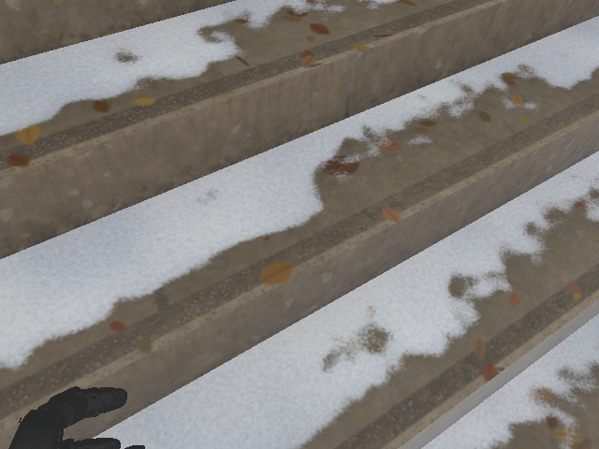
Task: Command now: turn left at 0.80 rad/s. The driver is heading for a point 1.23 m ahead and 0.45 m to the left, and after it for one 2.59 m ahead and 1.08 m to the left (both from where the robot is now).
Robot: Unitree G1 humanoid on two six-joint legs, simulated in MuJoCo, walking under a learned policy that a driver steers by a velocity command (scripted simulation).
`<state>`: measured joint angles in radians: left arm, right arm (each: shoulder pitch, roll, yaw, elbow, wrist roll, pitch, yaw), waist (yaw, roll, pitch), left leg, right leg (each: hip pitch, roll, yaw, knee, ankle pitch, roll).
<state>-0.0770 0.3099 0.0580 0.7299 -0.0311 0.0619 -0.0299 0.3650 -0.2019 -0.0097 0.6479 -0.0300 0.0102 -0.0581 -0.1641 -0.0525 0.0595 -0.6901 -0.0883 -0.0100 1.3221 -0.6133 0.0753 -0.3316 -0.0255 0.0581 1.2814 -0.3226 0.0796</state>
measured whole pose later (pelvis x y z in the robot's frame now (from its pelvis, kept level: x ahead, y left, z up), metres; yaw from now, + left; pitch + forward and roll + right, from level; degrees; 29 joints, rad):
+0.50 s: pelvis +0.12 -0.04 +0.12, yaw +32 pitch +3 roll -5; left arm 0.07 0.25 0.01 0.44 0.02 -0.01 0.03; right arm 0.21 -0.30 -0.03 0.49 0.04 0.08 -0.10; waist 0.02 0.00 0.03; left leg -0.24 -0.15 -0.64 0.55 -0.29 -0.01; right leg -0.92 0.13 0.07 1.87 -0.51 0.12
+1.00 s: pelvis +0.21 -0.03 +0.10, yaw +52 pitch +6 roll +1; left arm 0.48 0.26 0.06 0.90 -0.02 -0.03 0.06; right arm 0.04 -0.14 0.11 0.39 0.01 0.00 0.03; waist 0.03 -0.05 0.04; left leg -1.12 0.11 0.03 1.54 -0.64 -0.03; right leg 0.21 -0.11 -0.21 0.10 -0.38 0.08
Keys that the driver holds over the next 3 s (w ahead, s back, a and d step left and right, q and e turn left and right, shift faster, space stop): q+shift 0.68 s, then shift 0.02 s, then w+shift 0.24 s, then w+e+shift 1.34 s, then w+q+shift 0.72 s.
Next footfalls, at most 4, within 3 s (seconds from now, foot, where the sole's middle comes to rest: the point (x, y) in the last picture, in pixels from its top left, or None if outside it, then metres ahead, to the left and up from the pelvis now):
0.56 right None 0.26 -0.18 -0.47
0.72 right None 0.21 -0.27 -0.66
1.00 left None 0.20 0.21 -0.49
1.48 right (73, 373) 0.50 0.27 -0.33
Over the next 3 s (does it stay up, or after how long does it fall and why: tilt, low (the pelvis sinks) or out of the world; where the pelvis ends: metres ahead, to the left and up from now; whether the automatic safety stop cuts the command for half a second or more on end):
stays up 1.38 0.33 0.82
